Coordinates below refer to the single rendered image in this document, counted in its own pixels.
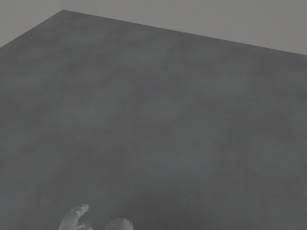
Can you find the robot left hand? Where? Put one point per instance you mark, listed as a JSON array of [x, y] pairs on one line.
[[70, 221]]

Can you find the left robot thigh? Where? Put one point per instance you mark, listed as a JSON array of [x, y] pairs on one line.
[[119, 224]]

